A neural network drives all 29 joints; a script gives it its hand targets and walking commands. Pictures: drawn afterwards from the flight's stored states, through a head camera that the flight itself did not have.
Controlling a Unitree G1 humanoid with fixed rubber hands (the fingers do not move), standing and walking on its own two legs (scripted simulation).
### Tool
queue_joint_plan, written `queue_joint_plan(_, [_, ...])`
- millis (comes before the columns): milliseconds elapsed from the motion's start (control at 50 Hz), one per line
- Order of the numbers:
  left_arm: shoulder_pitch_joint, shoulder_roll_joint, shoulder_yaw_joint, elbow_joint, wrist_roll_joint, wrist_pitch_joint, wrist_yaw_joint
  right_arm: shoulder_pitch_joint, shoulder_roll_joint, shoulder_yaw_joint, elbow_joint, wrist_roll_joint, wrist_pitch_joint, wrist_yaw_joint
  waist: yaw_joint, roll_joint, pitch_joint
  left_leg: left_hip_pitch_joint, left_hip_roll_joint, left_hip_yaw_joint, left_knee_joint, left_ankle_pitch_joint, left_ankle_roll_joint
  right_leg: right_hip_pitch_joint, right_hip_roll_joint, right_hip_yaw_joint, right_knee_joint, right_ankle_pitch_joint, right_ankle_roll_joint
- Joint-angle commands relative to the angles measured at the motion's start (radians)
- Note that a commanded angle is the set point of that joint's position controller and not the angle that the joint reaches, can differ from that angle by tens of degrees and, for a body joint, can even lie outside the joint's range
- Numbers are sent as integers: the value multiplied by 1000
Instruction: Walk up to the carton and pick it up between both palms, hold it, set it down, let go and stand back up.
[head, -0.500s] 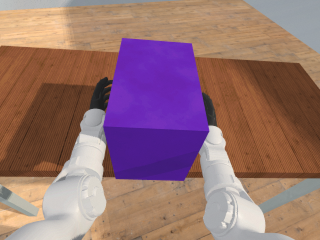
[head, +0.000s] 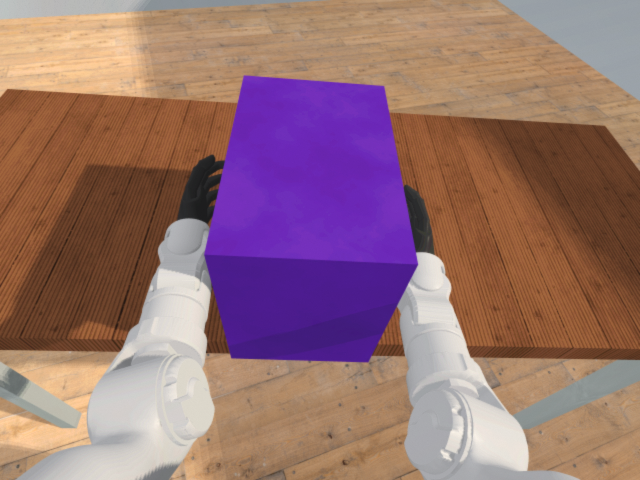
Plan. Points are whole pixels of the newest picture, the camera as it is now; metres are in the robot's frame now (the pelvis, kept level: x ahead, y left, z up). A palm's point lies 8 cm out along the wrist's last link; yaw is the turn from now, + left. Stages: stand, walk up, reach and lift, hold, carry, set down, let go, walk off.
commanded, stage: reach and lift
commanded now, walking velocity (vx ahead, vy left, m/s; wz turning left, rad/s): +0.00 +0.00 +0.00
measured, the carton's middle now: (307, 222) +0.43 +0.05 +0.05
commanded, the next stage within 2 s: none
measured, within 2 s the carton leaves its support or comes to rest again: leaves its support in 0.76 s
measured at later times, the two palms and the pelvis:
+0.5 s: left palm (196, 217) +0.40 +0.19 +0.08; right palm (415, 246) +0.39 -0.10 +0.07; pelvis +0.00 +0.00 +0.00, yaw +0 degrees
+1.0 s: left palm (202, 215) +0.39 +0.18 +0.10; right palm (429, 243) +0.39 -0.11 +0.09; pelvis -0.01 -0.01 +0.00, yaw +1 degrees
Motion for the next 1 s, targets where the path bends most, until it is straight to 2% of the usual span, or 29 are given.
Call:
queue_joint_plan(0, [-523,-507,-264,-3,17,-1,-134,-680,434,333,-68,-27,-83,87,11,98,-573,102,-13,130,-16,533,-99,315,12,-70,41,296,15])
queue_joint_plan(40, [-525,-514,-272,-6,12,0,-133,-675,425,329,-66,-28,-87,86,-1,100,-565,115,-12,127,-14,541,-102,306,12,-73,41,294,12])
queue_joint_plan(80, [-524,-504,-259,-2,20,0,-132,-685,437,342,-67,-24,-90,85,17,90,-554,103,-11,130,-18,534,-97,312,12,-70,37,289,13])
queue_joint_plan(100, [-523,-513,-270,-6,18,1,-132,-682,433,342,-63,-19,-91,84,11,97,-556,102,-10,127,-22,532,-99,315,11,-71,37,293,10])
queue_joint_plan(140, [-523,-514,-270,0,17,3,-131,-689,434,351,-67,-11,-97,82,19,96,-565,107,-6,128,-15,551,-99,307,11,-71,36,293,10])
queue_joint_plan(240, [-519,-534,-296,-10,10,-1,-127,-693,435,360,-58,-8,-116,77,12,107,-580,123,-3,125,-9,576,-108,295,15,-73,31,289,2])
queue_joint_plan(280, [-530,-542,-304,-11,11,0,-127,-693,426,349,-50,-14,-120,75,0,113,-564,130,-2,124,-10,572,-110,281,14,-78,28,289,-2])
queue_joint_plan(360, [-524,-549,-304,-11,12,2,-125,-704,428,360,-49,-7,-135,71,9,106,-576,129,-1,123,-9,580,-108,281,14,-77,26,295,-5])
queue_joint_plan(400, [-535,-552,-306,-10,9,0,-126,-715,425,355,-41,-13,-142,69,2,104,-588,122,-4,122,-15,553,-106,286,11,-78,24,295,-6])
queue_joint_plan(440, [-536,-554,-305,-4,13,-7,-127,-732,430,366,-49,-7,-156,67,12,105,-605,120,-4,124,-13,560,-106,294,9,-76,28,313,-5])
queue_joint_plan(540, [-568,-570,-334,-16,-5,-47,-117,-777,432,397,-71,-2,-206,62,13,94,-684,115,-3,120,-7,589,-108,314,12,-77,43,376,-5])
queue_joint_plan(580, [-603,-591,-357,-32,-18,-70,-111,-799,428,394,-68,-9,-232,60,-4,108,-715,130,-2,113,-1,618,-116,301,12,-81,47,398,-10])
queue_joint_plan(640, [-608,-595,-362,-19,-11,-106,-109,-812,437,413,-65,-15,-271,54,6,97,-751,141,1,114,6,649,-117,304,10,-75,49,433,-6])
queue_joint_plan(720, [-648,-608,-390,-29,-24,-148,-101,-835,423,427,-46,-22,-323,45,-15,89,-773,144,4,102,7,663,-118,299,12,-79,55,481,-11])
queue_joint_plan(820, [-689,-591,-391,-11,-20,-178,-97,-844,411,422,15,-41,-354,36,-22,66,-761,127,0,105,-20,568,-106,283,8,-77,44,451,-12])
queue_joint_plan(980, [-721,-569,-376,16,-10,-174,-94,-864,403,420,72,-32,-352,31,1,65,-747,89,-9,120,-62,425,-86,286,1,-68,35,376,-14])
